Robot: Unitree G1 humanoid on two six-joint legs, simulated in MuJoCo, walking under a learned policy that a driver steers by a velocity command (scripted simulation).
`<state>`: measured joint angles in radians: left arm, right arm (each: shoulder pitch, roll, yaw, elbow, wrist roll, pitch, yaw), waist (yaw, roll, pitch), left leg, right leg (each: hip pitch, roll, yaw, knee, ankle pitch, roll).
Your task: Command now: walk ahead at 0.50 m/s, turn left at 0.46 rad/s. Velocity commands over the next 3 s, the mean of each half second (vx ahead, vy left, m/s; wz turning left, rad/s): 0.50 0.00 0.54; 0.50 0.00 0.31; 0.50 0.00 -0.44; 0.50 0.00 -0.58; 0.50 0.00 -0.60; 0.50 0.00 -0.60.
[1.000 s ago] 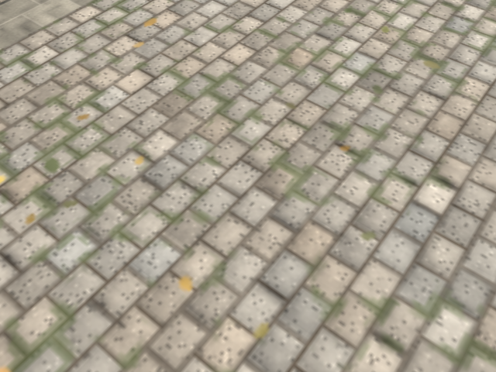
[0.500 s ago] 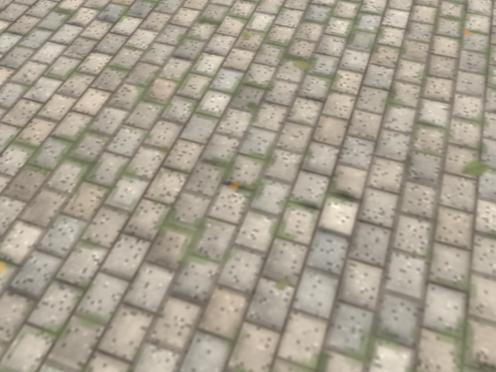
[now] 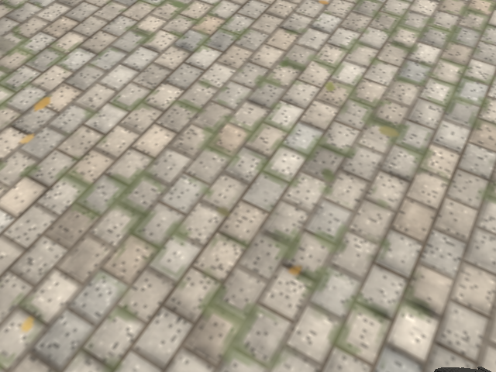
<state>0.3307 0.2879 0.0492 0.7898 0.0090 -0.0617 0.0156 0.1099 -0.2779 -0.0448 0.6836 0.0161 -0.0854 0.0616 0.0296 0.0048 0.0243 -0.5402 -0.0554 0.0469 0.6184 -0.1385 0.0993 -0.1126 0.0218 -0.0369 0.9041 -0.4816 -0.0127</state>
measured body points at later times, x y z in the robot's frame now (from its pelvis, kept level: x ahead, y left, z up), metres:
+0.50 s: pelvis +0.29 -0.02 +0.01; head +0.31 -0.02 +0.46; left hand +0.41 +0.28 -0.05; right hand +0.44 -0.27 -0.10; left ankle +0.13 +0.06 -0.65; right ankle +0.39 -0.11 -0.71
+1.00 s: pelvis +0.50 +0.12 +0.01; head +0.54 +0.15 +0.46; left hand +0.38 +0.37 -0.12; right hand +0.81 +0.01 -0.06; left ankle +0.53 +0.25 -0.71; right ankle +0.43 -0.09 -0.64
